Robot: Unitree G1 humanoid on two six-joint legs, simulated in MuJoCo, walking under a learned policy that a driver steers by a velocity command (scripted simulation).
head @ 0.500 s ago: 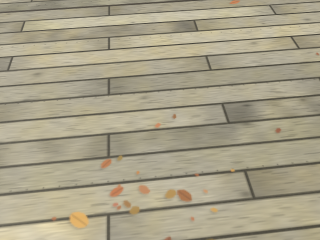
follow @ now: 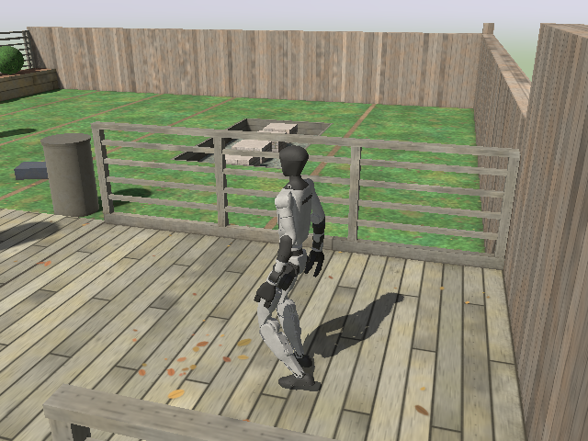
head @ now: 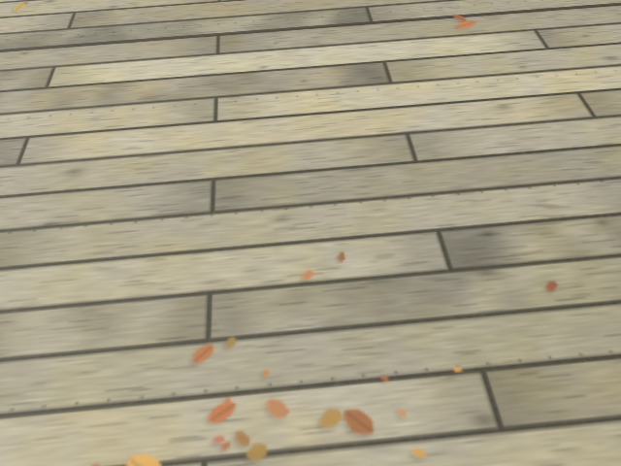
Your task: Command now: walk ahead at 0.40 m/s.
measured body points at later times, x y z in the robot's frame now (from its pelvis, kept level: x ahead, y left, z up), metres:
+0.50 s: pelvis +0.24 +0.05 -0.01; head +0.28 +0.05 +0.44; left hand +0.17 +0.30 -0.16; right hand +0.43 -0.19 -0.12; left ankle +0.35 +0.14 -0.73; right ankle +0.03 -0.09 -0.66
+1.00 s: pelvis +0.52 +0.02 +0.00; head +0.54 +0.01 +0.45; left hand +0.73 +0.24 -0.10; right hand +0.46 -0.25 -0.15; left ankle +0.36 +0.14 -0.73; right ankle +0.67 -0.10 -0.72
